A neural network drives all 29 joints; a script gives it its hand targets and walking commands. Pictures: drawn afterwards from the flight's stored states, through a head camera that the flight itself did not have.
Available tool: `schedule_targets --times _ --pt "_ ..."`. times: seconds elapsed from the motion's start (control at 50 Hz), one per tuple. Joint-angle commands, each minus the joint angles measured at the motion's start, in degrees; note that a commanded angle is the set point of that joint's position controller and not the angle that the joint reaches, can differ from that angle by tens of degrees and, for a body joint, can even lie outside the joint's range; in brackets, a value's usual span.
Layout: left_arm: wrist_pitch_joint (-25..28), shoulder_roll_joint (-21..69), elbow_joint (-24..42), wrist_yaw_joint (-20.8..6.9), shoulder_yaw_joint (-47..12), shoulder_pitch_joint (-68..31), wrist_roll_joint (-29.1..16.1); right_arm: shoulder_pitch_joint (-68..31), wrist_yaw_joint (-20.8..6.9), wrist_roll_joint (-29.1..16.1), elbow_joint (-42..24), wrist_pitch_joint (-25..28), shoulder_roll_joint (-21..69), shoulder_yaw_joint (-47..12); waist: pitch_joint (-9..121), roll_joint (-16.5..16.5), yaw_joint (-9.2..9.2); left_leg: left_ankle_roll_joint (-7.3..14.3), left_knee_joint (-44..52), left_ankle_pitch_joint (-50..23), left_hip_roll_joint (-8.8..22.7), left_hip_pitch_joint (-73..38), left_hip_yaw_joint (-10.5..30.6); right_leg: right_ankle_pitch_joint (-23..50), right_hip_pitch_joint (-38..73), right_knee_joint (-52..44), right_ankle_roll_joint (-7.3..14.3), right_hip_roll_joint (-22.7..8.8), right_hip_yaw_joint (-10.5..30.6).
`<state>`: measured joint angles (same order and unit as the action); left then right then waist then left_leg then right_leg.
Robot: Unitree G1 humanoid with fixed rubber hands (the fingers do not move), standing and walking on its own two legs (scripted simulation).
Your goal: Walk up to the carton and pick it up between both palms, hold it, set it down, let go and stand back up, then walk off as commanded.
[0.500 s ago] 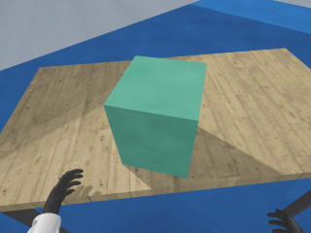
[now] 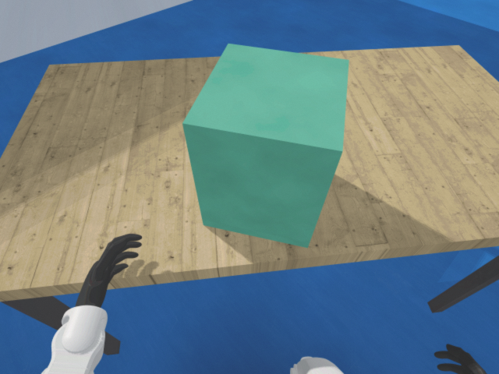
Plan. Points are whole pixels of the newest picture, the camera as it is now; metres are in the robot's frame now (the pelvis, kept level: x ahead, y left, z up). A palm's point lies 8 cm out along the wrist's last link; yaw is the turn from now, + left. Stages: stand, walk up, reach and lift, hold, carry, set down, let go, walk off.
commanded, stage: walk off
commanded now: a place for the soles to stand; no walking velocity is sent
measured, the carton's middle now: (269, 150) +0.47 +0.00 +0.08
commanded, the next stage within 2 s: none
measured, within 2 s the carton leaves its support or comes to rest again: neither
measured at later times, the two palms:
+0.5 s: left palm (97, 313) +0.21 +0.24 +0.02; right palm out of the picture +0.02 -0.35 -0.08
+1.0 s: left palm out of the picture +0.09 +0.27 -0.08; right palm out of the picture -0.05 -0.35 -0.06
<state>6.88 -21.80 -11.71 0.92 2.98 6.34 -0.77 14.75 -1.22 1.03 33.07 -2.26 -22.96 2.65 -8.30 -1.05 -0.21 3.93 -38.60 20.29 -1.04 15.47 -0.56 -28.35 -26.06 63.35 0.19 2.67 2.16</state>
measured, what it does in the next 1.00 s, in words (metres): walks backwards: right foot, then left foot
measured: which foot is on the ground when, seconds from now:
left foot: down 0.00-0.24, up 0.26-0.62, down 0.64-0.98, up 1.00-1.00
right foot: up 0.00-0.22, down 0.24-0.66, up 0.68-0.94, down 0.96-1.00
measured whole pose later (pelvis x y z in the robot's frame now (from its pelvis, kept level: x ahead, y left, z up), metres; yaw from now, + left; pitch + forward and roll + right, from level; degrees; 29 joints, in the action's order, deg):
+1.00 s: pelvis -0.13 -0.02 -0.01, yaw -7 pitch -3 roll -1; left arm -0.7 -25.8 -34.9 1.0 4.8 5.0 -0.8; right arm 14.1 -0.1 1.0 33.1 -1.2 -24.7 3.0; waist -11.4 -1.7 -0.2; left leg 0.6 -41.8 17.7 -0.8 22.6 4.5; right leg -19.6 -15.1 37.7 0.8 4.1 3.7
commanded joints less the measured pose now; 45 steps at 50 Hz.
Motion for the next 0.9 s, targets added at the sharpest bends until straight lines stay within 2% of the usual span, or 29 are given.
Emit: schedule_targets --times 0.0,0.02,0.06,0.1,0.12,0.16,0.18,0.2,0.22,0.24,0.26,0.28,0.3,0.32,0.38,0.46,0.52,0.58,0.6,0.62,0.64,0.66,0.68,0.7,0.74,0.78,0.82,0.84,0.88 --pt "-9.1 -10.5 -13.0 1.2 3.0 8.1 0.2 -5.2 1.8 2.3 -6.7 1.6 -14.7 4.5 0.6 5.2 2.67 10.7 14.6 -28.2 15.7 13.6 14.3 -2.7 2.7 9.1 1.5 3.2 4.1" --pt "-9.0 -10.1 -13.2 1.1 2.9 7.6 0.3 -4.6 1.9 2.2 -6.5 1.6 -15.0 4.7 0.9 6.5 1.97 10.8 14.5 -28.3 15.9 11.0 14.7 -3.1 2.1 5.9 1.5 2.8 3.9" --pt "-8.6 -9.5 -13.3 0.9 2.4 4.9 0.5 -2.4 1.9 2.2 -5.6 1.7 -15.7 5.2 2.7 7.9 0.75 10.7 11.8 -33.6 15.6 3.5 15.6 -4.0 -0.5 -3.7 1.9 0.9 2.8" --pt "-8.0 -8.9 -13.6 0.8 2.2 4.3 0.6 -1.5 1.7 2.0 -5.0 1.5 -16.2 5.7 4.2 9.2 0.54 10.0 9.7 -34.8 15.3 1.2 15.7 -2.5 1.6 -14.4 2.5 -1.3 0.5" --pt "-7.6 -8.6 -14.2 0.8 2.2 5.3 0.7 -2.0 1.5 1.8 -4.8 1.3 -16.2 5.7 5.2 9.4 1.23 8.9 8.0 -34.8 14.2 1.3 14.8 -0.7 4.6 -20.5 2.5 -1.3 -1.1" --pt "-6.9 -8.5 -16.1 0.9 2.6 10.5 1.0 -3.3 1.1 0.8 -4.9 0.8 -15.0 5.4 7.9 8.1 3.86 5.6 2.7 -29.9 11.0 4.8 10.8 10.4 14.8 -34.0 2.5 -0.4 -2.9" --pt "-6.5 -10.2 -16.3 1.0 2.9 11.7 1.5 -2.0 1.1 0.1 -4.8 0.6 -12.7 4.8 8.6 4.2 4.14 3.2 -0.6 -24.2 9.1 8.5 8.8 17.1 19.5 -36.8 2.0 -2.0 0.2" --pt "-6.3 -13.3 -15.7 1.0 3.6 12.0 2.0 0.4 1.1 -0.2 -4.6 0.5 -10.5 4.4 8.2 -6.5 3.58 0.5 -8.5 -11.2 3.8 14.7 4.8 26.0 22.1 -39.5 3.1 -7.4 9.8" --pt "-6.0 -17.6 -13.7 1.0 4.1 10.1 3.0 1.6 1.4 -0.7 -4.6 0.3 -8.3 3.9 7.0 -16.5 2.85 -3.2 -20.0 12.0 -4.1 19.8 3.4 38.1 18.7 -41.7 7.6 -19.7 25.6" --pt "-6.2 -19.9 -13.5 0.9 4.5 7.5 3.3 -0.8 2.0 -0.4 -4.1 0.1 -11.6 4.5 5.4 -13.9 3.05 -3.7 -26.4 14.0 -4.1 15.0 7.3 42.5 9.5 -41.2 11.7 -22.9 26.6" --pt "-6.4 -18.7 -13.1 1.1 4.0 4.8 3.1 -2.0 2.2 -0.4 -3.1 -0.1 -12.4 5.0 3.4 -10.7 2.9 -3.4 -30.0 11.9 -5.1 11.9 9.9 42.5 5.0 -40.7 10.7 -20.2 22.4" --pt "-6.4 -16.6 -13.5 1.3 3.6 2.4 2.7 -0.8 2.1 -0.6 -2.4 -0.3 -12.4 5.3 2.1 -10.2 2.02 -3.5 -31.4 8.4 -5.6 12.0 9.9 43.8 5.9 -39.4 8.9 -17.0 18.1" --pt "-6.4 -14.8 -13.4 1.3 3.3 1.0 2.5 0.4 2.0 -0.7 -1.5 -0.3 -12.7 5.5 2.1 -11.0 1.36 -3.8 -31.9 5.9 -5.7 13.4 9.1 45.4 9.7 -37.5 7.4 -14.3 14.9" --pt "-6.4 -13.9 -13.8 1.3 3.4 1.3 2.6 1.0 2.0 -0.5 -1.2 -0.1 -12.7 5.5 3.6 -12.2 1.65 -4.0 -30.8 5.5 -5.8 14.2 7.9 47.8 13.9 -36.1 7.7 -13.2 12.9" --pt "-6.2 -13.4 -14.2 1.5 3.8 5.3 2.8 0.0 1.6 -0.4 -2.1 0.4 -11.4 4.6 6.6 -12.1 3.94 -4.7 -22.2 6.6 -4.0 17.2 6.3 47.8 23.4 -33.8 8.3 -12.9 13.9" --pt "-6.3 -14.3 -14.6 1.5 4.0 6.0 2.7 0.8 1.2 -0.3 -1.9 0.9 -10.8 4.5 7.4 -12.8 4.09 -4.8 -14.0 8.1 -2.7 13.8 5.3 41.1 21.2 -34.6 9.8 -14.2 15.9" --pt "-6.5 -14.6 -14.4 1.2 3.8 4.4 2.7 2.1 1.0 -0.1 -1.3 1.4 -10.1 4.4 7.7 -13.8 3.14 -4.0 -6.7 5.6 -1.5 8.1 3.4 39.7 16.3 -34.2 10.9 -13.9 13.9" --pt "-7.2 -13.8 -14.0 0.6 3.2 0.1 1.9 7.4 1.0 0.2 0.6 2.3 -9.4 4.4 9.2 -12.9 -0.64 -2.2 6.5 -5.6 -1.9 -3.5 1.0 36.9 8.5 -29.2 9.3 -10.6 8.2" --pt "-7.5 -12.3 -13.9 0.5 2.8 -0.6 1.5 9.1 1.1 0.7 1.0 2.6 -10.3 4.6 9.7 -9.6 -1.64 -1.5 10.4 -9.1 -1.1 -7.1 3.8 32.3 5.0 -23.5 7.6 -8.1 5.7" --pt "-7.7 -10.7 -13.4 0.6 2.4 -0.1 1.0 8.1 1.3 1.3 -0.1 2.9 -12.9 4.9 9.2 -1.6 -1.55 0.6 13.3 -19.3 4.6 -8.0 13.4 19.5 0.0 -15.0 4.9 -3.0 1.6" --pt "-8.2 -10.2 -12.8 0.8 2.5 0.9 0.6 6.2 1.4 1.4 -1.5 2.9 -18.5 5.9 9.7 9.9 -0.84 6.7 18.7 -29.5 20.0 -4.2 33.9 -6.4 -3.8 -1.9 1.4 4.0 -1.5" --pt "-8.1 -12.7 -13.5 1.5 3.2 1.5 0.9 5.0 1.5 1.4 -1.3 2.8 -20.4 6.0 8.0 8.0 -1.44 12.4 19.9 -26.9 23.4 1.8 40.4 -11.5 -1.5 4.3 2.5 3.5 3.8" --pt "-8.1 -13.5 -13.9 1.5 3.4 1.7 0.6 3.0 1.8 1.4 -2.3 3.3 -19.1 5.3 5.6 2.9 -0.31 13.3 17.7 -28.9 21.7 4.3 36.4 -8.9 -0.6 6.5 2.9 2.4 5.4" --pt "-8.1 -13.0 -14.0 1.2 3.1 2.0 0.6 1.6 2.2 1.5 -2.9 3.5 -16.9 4.8 3.9 0.9 0.77 11.9 15.2 -28.8 18.4 5.0 29.8 -6.4 -0.5 5.8 3.0 1.2 4.8" --pt "-7.9 -11.1 -14.0 0.5 2.6 2.9 0.9 0.7 2.2 2.2 -3.1 3.4 -15.2 4.8 5.1 4.4 0.76 9.4 12.6 -32.4 13.9 0.9 22.0 -3.7 -1.0 -2.0 2.2 -0.1 1.5" --pt "-7.4 -10.6 -15.0 0.2 2.3 2.5 1.1 1.3 1.8 2.3 -2.9 3.1 -15.1 5.1 6.4 7.5 -0.29 8.0 13.0 -31.0 11.8 -1.5 20.1 -3.5 0.6 -9.2 1.9 -0.3 -1.0" --pt "-7.0 -10.5 -16.2 0.3 2.4 2.7 1.1 1.2 1.4 2.3 -2.5 2.8 -15.9 5.6 7.0 9.4 -0.36 8.2 13.0 -27.0 12.1 -1.5 20.5 -3.6 2.7 -15.4 2.1 -0.5 -2.1" --pt "-7.0 -10.6 -16.7 0.3 2.4 2.9 1.1 0.8 1.3 2.1 -2.4 2.6 -16.3 5.7 7.0 9.8 -0.16 7.9 12.7 -25.0 12.1 -0.7 20.5 -2.7 4.5 -18.8 2.3 -0.4 -2.6" --pt "-6.7 -10.7 -18.9 0.3 2.8 5.1 1.5 -2.1 1.2 1.3 -2.5 2.2 -15.9 5.5 7.3 9.6 1.83 5.5 10.1 -18.3 10.0 4.8 16.7 5.2 13.2 -29.1 2.7 -0.2 -3.8"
